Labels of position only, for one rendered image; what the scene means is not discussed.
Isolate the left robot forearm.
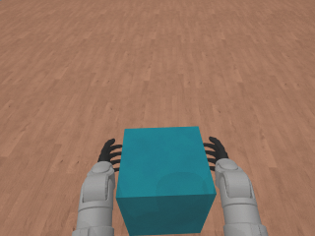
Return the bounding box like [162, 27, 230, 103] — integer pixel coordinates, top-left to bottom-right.
[72, 161, 116, 236]

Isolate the carton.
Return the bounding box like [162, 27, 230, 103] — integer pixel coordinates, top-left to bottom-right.
[115, 126, 217, 236]

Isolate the robot left hand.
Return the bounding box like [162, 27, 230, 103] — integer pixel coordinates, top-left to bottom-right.
[97, 138, 123, 172]

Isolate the robot right hand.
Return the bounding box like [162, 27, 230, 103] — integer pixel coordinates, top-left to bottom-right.
[203, 137, 228, 171]

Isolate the right robot forearm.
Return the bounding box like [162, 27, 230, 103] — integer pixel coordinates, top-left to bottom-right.
[215, 158, 269, 236]

